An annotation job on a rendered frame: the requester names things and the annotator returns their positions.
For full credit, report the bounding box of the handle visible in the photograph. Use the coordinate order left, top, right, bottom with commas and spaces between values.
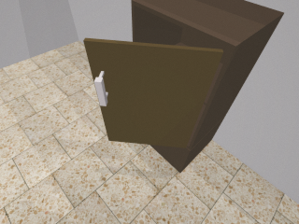
94, 71, 108, 106

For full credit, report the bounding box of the cupboard door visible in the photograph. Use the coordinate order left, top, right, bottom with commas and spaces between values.
83, 37, 223, 148

